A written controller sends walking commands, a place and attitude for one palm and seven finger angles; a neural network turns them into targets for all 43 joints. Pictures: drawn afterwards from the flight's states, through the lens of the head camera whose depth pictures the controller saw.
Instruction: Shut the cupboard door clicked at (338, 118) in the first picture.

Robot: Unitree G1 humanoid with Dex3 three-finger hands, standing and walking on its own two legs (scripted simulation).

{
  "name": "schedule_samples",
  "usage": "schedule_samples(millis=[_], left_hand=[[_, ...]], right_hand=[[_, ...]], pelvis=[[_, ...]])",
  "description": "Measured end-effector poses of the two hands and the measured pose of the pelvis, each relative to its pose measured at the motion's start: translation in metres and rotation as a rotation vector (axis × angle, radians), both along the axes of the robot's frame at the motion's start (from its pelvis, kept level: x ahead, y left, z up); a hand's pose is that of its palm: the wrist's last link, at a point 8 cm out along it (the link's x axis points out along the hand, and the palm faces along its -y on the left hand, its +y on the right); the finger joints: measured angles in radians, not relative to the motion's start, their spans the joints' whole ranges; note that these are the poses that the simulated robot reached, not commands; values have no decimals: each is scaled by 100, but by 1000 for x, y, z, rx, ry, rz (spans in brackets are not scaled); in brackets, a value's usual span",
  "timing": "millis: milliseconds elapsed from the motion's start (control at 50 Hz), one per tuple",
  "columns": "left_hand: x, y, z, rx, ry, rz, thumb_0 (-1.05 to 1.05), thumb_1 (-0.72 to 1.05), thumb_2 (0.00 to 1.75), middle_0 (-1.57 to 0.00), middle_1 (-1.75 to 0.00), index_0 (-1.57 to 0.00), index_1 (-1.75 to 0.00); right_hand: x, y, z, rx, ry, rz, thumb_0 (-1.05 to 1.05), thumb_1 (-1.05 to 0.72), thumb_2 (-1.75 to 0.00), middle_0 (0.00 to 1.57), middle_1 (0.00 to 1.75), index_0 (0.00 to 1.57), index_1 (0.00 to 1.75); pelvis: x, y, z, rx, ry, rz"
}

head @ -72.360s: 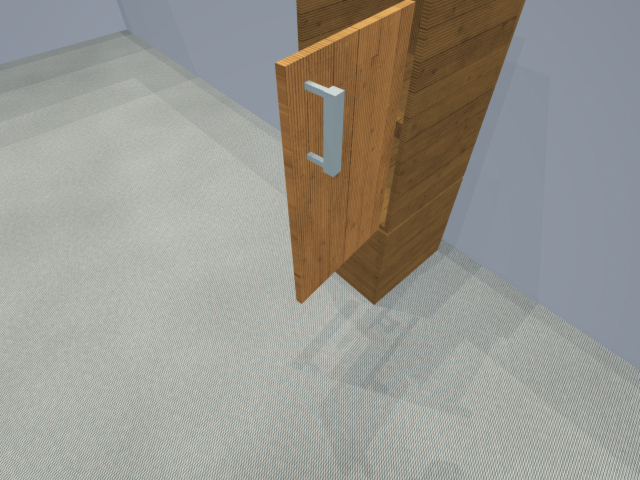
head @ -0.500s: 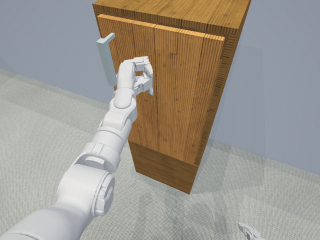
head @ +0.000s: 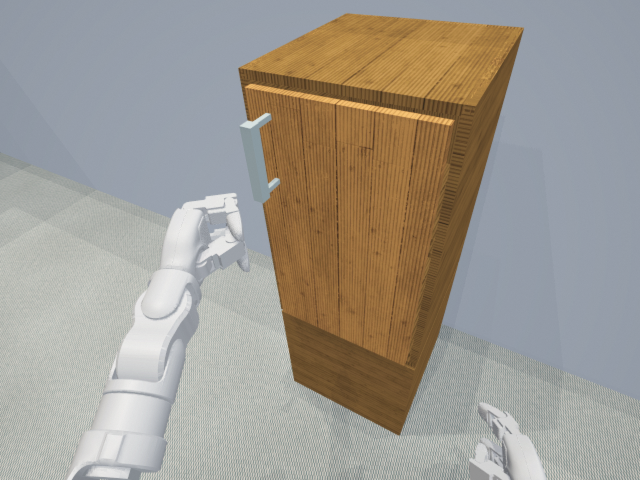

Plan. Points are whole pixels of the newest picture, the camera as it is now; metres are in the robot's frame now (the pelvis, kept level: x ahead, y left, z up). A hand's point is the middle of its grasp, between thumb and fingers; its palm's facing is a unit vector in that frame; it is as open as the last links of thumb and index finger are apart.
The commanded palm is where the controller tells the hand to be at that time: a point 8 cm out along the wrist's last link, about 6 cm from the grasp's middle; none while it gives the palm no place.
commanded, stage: draw the hand back to the body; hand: left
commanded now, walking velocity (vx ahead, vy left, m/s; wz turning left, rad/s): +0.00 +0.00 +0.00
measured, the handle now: (263, 158) +0.59 +0.14 +0.14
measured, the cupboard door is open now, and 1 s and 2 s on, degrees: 0 0 0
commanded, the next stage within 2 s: step back with the hand held close in 1.04 s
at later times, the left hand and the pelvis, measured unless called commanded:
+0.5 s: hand (94, 316) +0.23 +0.25 +0.16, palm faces +0.34 -0.88 -0.33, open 4.8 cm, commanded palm +0.18 +0.30 +0.18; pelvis +0.01 +0.03 +0.01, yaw +0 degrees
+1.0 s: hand (32, 337) +0.21 +0.30 +0.16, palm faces +0.46 -0.80 -0.38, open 7.4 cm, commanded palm +0.15 +0.34 +0.18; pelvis +0.02 +0.04 +0.01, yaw +1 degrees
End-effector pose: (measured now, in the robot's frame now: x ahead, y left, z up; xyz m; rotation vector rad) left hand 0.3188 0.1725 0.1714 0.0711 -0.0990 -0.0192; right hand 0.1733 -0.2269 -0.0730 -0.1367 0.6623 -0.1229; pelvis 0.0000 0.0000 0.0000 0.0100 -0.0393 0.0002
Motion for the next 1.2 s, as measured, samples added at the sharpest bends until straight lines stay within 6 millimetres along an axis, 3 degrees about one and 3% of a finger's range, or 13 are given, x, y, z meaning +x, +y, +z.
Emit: schedule_samples(millis=[100, 220, 400, 500, 600, 740, 920, 1200], left_hand=[[-36, 17, -4, 96, -63, 60, 1, 89, 90, -118, -136, -118, -136], [-72, 53, -13, 155, -60, 169, 1, 89, 90, -104, -121, -104, -121], [-106, 99, 9, 252, -122, 306, 2, 89, 90, -80, -94, -80, -94], [-122, 119, 5, 287, -96, 349, 1, 89, 90, -66, -79, -67, -79], [-141, 144, 1, 332, -51, 422, 1, 89, 90, -53, -65, -53, -64], [-170, 174, 11, 402, -52, 541, 2, 89, 90, -34, -44, -35, -44], [-159, 168, 3, 339, -63, 535, 1, 89, 90, -23, -33, -23, -33], [-154, 165, 17, 400, -88, 498, 1, 89, 90, -21, -30, -22, -30]], right_hand=[[13, 14, 13, 8, -53, 32, 1, -91, -90, 20, 30, 20, 30], [10, 28, 10, -8, -3, 71, 1, -90, -90, 20, 30, 20, 30], [1, 43, -6, 4, 64, 78, 1, -90, -90, 21, 30, 20, 30], [-1, 44, -8, 4, 79, 59, 1, -90, -90, 21, 30, 20, 30], [4, 41, -5, -17, 71, 46, 1, -90, -90, 21, 30, 20, 30], [17, 41, 1, -48, 31, 55, 1, -90, -90, 21, 30, 20, 30], [28, 51, 5, -55, 2, 83, 1, -90, -90, 21, 30, 20, 30], [13, 50, -3, -24, 36, 61, 1, -90, -90, 21, 30, 20, 30]], pelvis=[[-5, 3, 3, 0, -21, 3], [-7, 7, 6, -7, -38, 10], [2, 21, 9, -12, -43, 11], [8, 27, 8, -15, -39, 6], [13, 30, 8, -20, -35, 5], [18, 35, 7, -25, -31, 13], [16, 39, 7, -22, -24, 21], [17, 37, 7, -25, -20, 8]])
